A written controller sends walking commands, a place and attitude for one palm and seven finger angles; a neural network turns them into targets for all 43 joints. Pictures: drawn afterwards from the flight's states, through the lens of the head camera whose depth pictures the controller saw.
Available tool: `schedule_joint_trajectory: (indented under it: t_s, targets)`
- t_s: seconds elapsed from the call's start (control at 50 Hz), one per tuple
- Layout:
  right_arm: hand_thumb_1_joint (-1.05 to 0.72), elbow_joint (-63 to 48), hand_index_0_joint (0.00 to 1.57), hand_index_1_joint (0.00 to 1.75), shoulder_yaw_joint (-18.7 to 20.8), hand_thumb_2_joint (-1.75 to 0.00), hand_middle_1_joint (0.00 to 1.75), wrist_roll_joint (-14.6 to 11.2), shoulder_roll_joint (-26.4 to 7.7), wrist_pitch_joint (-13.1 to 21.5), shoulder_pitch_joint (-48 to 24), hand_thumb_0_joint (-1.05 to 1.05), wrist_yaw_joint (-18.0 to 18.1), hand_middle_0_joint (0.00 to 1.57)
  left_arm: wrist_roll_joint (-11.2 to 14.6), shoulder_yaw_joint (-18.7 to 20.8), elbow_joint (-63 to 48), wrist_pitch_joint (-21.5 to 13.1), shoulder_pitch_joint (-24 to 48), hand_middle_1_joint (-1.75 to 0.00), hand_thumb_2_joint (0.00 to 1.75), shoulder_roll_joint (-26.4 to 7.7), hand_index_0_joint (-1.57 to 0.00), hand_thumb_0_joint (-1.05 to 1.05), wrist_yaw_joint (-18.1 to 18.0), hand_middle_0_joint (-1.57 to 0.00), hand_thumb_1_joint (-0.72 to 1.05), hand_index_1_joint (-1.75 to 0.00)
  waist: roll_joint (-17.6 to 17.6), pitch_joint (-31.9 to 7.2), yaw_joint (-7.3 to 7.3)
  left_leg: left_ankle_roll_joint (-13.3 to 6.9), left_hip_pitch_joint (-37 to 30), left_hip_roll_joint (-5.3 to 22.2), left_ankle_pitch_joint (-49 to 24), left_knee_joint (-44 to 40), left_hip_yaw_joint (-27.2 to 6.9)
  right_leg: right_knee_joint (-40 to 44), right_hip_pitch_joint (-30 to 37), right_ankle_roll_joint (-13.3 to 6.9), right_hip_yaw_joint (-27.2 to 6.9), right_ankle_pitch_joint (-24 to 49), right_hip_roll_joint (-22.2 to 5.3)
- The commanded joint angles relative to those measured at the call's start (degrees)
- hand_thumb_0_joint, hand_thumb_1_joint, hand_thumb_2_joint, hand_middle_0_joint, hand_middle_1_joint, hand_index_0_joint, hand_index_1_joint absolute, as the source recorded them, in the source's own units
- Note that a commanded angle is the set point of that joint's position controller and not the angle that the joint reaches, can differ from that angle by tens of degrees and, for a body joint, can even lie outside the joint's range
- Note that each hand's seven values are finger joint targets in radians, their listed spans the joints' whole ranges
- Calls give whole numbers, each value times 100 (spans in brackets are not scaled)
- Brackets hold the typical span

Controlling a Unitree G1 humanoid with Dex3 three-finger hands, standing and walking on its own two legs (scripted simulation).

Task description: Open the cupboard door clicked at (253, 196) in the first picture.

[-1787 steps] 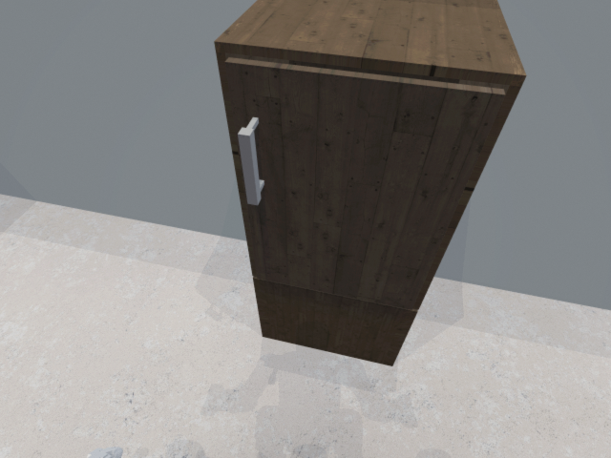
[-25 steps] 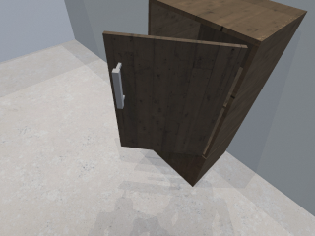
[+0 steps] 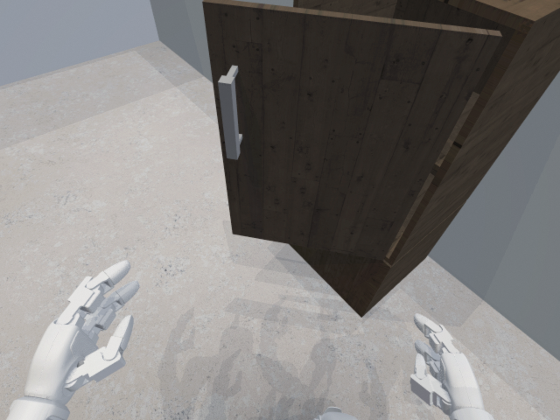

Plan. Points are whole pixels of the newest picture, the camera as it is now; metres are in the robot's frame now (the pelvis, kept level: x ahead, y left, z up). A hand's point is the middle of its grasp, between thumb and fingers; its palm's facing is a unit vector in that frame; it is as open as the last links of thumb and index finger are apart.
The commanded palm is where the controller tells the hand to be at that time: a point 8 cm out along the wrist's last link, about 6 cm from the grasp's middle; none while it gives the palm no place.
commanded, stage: raise the hand with hooked fingers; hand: left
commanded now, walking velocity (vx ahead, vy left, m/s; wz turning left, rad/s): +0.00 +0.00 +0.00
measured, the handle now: (233, 114) +0.59 +0.12 +0.11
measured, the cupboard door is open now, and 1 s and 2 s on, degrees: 40 40 40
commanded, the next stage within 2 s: move the hooked fingers beside the handle in 1.80 s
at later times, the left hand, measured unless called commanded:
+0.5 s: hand (98, 329) +0.22 +0.24 +0.05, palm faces -0.07 -1.00 -0.06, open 10.9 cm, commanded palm +0.18 +0.29 +0.06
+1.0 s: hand (72, 281) +0.26 +0.27 +0.10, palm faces -0.07 -1.00 -0.06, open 13.6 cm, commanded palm +0.23 +0.32 +0.10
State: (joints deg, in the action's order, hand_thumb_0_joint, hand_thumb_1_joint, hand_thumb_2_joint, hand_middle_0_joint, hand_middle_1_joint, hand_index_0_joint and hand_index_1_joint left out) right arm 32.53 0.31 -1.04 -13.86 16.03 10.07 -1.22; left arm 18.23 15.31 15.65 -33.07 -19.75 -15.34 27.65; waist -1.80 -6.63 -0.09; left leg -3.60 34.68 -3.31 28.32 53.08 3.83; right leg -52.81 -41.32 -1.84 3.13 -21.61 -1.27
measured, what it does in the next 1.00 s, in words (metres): stands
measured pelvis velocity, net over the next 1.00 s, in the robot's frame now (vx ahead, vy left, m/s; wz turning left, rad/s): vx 0.00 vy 0.01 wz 0.02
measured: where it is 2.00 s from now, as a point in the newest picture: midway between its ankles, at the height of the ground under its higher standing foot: outside the picture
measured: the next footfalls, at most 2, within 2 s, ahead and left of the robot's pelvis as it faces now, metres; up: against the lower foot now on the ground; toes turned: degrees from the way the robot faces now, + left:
none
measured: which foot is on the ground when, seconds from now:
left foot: down 0.00-1.00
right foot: down 0.00-1.00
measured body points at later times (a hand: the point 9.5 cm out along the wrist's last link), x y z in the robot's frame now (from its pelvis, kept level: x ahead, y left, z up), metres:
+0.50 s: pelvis -0.01 -0.01 -0.01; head +0.05 -0.01 +0.43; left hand +0.21 +0.29 +0.06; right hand +0.15 -0.25 -0.09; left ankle -0.02 +0.08 -0.69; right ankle +0.05 -0.10 -0.69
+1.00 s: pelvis +0.00 +0.01 +0.01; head +0.04 +0.01 +0.46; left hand +0.25 +0.32 +0.10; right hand +0.19 -0.22 -0.05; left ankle -0.02 +0.08 -0.69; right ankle +0.05 -0.10 -0.69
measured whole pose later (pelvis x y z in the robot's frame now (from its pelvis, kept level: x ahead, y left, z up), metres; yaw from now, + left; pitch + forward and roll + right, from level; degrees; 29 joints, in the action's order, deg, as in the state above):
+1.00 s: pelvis +0.00 +0.01 +0.01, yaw +1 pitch +8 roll -3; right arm 29.7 -3.9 -3.1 -16.0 15.4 14.9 3.6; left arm 22.0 21.9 14.3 -11.6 -3.8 -24.8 32.5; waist 1.9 -4.2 0.8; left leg -3.9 31.2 -1.7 27.5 51.0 0.7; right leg -45.9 -34.9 -1.6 6.1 -18.7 0.4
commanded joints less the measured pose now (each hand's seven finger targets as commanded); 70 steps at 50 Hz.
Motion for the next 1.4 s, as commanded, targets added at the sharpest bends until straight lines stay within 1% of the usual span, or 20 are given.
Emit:
schedule_joint_trajectory:
  t_s: [0.0, 0.04, 0.08, 0.16, 0.24, 0.28, 0.34, 0.4, 0.44, 0.6, 0.64, 0.7, 0.88, 0.92, 0.94, 1.06, 1.18, 1.2, 1.26, 1.38]
  targets:
    - [-90, -1341, 20, 30, 404, -90, 30, -128, -1066, 364, -200, 0, 146, 20, 838, 1165, -885, -221, 201, -54, 74, -1431, -23, 0, 1038, -23, 53, -54, 328, -1383, 270, 379, 1084, 118, -990, 168, -487, -43, 620, -96, -632, -256, 70]
    - [-90, -1336, 20, 30, 376, -90, 30, -129, -1040, 358, -96, 0, 249, 20, 1099, 1323, -1757, -54, 1033, -57, 72, -1690, -23, 0, 965, -23, 48, -57, 643, -1603, 213, 315, 1051, 200, -1162, 423, -493, -129, 743, -63, -757, -158, 129]
    - [-90, -1218, 20, 30, 333, -90, 30, -116, -996, 387, 99, 0, 286, 20, 988, 999, -2276, 68, 1056, -60, 70, -1464, -23, 0, 809, -23, 43, -60, 987, -1647, 99, 295, 718, 291, -1629, 358, -652, -138, 709, -81, -583, 413, 212]
    - [-90, -956, 20, 30, 286, -90, 30, -140, -1014, 382, 220, 0, 353, 20, 624, 799, -2200, 477, 1106, -66, 66, -1544, -24, 0, 625, -24, 34, -66, 631, -1276, -149, 188, 965, 366, -1544, 393, -690, 65, 693, -22, -573, 482, 236]
    - [-90, -1022, 20, 30, 215, -90, 30, -199, -1020, 333, 104, 0, 417, 20, 633, 1136, -1886, 954, 889, -72, 62, -1923, -25, 0, 621, -25, 25, -72, 761, -1220, 25, 172, 1028, 320, -1271, 137, -682, 383, 1035, -17, -588, -15, 160]
    - [-90, -1084, 20, 30, 182, -90, 30, -209, -962, 304, 87, 0, 419, 20, 716, 1247, -1904, 1107, 696, -75, 60, -1902, -25, 0, 566, -25, 20, -75, 651, -1435, 121, 188, 920, 292, -1384, -27, -669, 458, 1286, 24, -504, 117, 132]
    - [-90, -1104, 20, 30, 163, -90, 30, -196, -936, 291, 67, 0, 416, 20, 867, 1490, -1467, 1231, 523, -80, 57, -1925, -25, 0, 453, -25, 13, -80, 182, -1172, 191, 212, 1148, 284, -1320, -89, -636, 680, 1454, 53, -594, -109, 101]
    - [-90, -1149, 20, 30, 135, -90, 30, -206, -956, 308, 135, 0, 400, 20, 858, 1294, -1474, 1163, 717, -84, 54, -1796, -26, 0, 435, -26, 6, -84, 276, -1038, 107, 192, 1105, 257, -1062, -207, -579, 889, 1344, 86, -657, -479, 41]
    - [-90, -1148, 20, 30, 140, -90, 30, -204, -1010, 348, 191, 0, 400, 20, 838, 1265, -1381, 1120, 827, -87, 52, -1850, -26, 0, 454, -26, 1, -87, 47, -895, 75, 176, 1074, 277, -1063, -239, -599, 954, 1338, 72, -681, -538, 61]
    - [-90, -1071, 20, 30, 123, -90, 30, -216, -1064, 429, 364, 0, 436, 20, 659, 1250, -1695, 1098, 1353, -99, 44, -2072, -28, 0, 373, -28, -17, -99, 607, -1037, 66, 184, 326, 303, -1282, -700, -698, 877, 1374, 14, -286, 94, 152]
    - [-90, -1055, 20, 30, 105, -90, 30, -195, -1096, 412, 368, 0, 454, 20, 645, 1351, -1672, 1181, 1574, -102, 42, -2234, -28, 0, 319, -28, -22, -102, 653, -913, 83, 214, 242, 307, -1392, -766, -733, 840, 1386, -25, -204, 274, 211]
    - [-90, -1057, 20, 30, 85, -90, 30, -226, -1059, 376, 354, 0, 477, 20, 598, 1236, -1692, 1282, 1666, -107, 39, -2105, -29, 0, 289, -29, -29, -107, 856, -956, 63, 248, -51, 321, -1461, -949, -764, 895, 1417, -11, -109, 455, 189]
    - [-90, -1052, 20, 30, 28, -90, 30, -229, -1073, 247, 364, 0, 533, 20, 552, 1250, -1322, 1765, 2333, -120, 30, -2241, -30, 0, 489, -30, -50, -120, 750, -950, 50, 355, -520, 353, -2025, -1174, -824, 1058, 1595, -20, -14, 1082, 238]
    - [-90, -1039, 20, 30, 16, -90, 30, -241, -1076, 227, 336, 0, 549, 20, 530, 1217, -1221, 1835, 2528, -120, 30, -2232, -30, 0, 493, -30, -50, -120, 619, -812, 24, 353, -497, 366, -1874, -1249, -858, 1125, 1541, -8, 9, 952, 235]
    - [-90, -1044, 20, 30, -3, -90, 30, -228, -1092, 219, 324, 0, 546, 20, 517, 1261, -1220, 1859, 2712, -120, 30, -2357, -30, 0, 518, -30, -50, -120, 805, -763, 67, 384, -560, 351, -1961, -1265, -858, 1124, 1583, -59, -7, 991, 255]
    - [-90, -1002, 20, 30, -14, -90, 30, -232, -1067, 142, 377, 0, 571, 20, 499, 1377, -1207, 1946, 3102, -120, 30, -2529, -30, 0, 571, -30, -50, -120, 829, -1149, 76, 483, -1092, 391, -2731, -1377, -919, 1204, 1784, -41, 15, 1441, 251]
    - [-90, -957, 20, 30, -19, -90, 30, -250, -1101, 41, 393, 0, 593, 20, 508, 1506, -712, 2123, 3465, -120, 30, -2713, -30, 0, 670, -30, -50, -120, 769, -1060, 85, 487, -1134, 380, -2754, -1511, -897, 1371, 1887, -29, 3, 1482, 236]
    - [-90, -952, 20, 30, -27, -90, 30, -257, -1104, 19, 391, 0, 603, 20, 513, 1481, -556, 2172, 3540, -120, 30, -2690, -30, 0, 697, -30, -50, -120, 599, -920, 54, 462, -1032, 376, -2559, -1543, -891, 1420, 1857, -20, 7, 1405, 238]
    - [-90, -940, 20, 30, -31, -90, 30, -266, -1126, -19, 364, 0, 611, 20, 489, 1526, -549, 2191, 3918, -120, 30, -2876, -30, 0, 757, -30, -50, -120, 758, -1036, 77, 456, -1164, 361, -2583, -1619, -891, 1481, 1983, -50, -18, 1403, 229]
    - [-90, -974, 20, 30, 2, -90, 30, -254, -1145, -56, 393, 0, 542, 20, 534, 1519, -276, 2232, 3576, -120, 30, -2748, -30, 0, 885, -30, -50, -120, 536, -1105, 114, 407, -1077, 332, -2852, -1566, -794, 1504, 2125, -31, -55, 1755, 206]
